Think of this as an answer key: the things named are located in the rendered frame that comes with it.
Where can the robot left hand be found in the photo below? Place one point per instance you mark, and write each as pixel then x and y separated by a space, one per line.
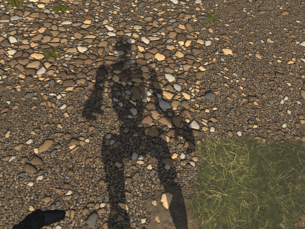
pixel 39 219

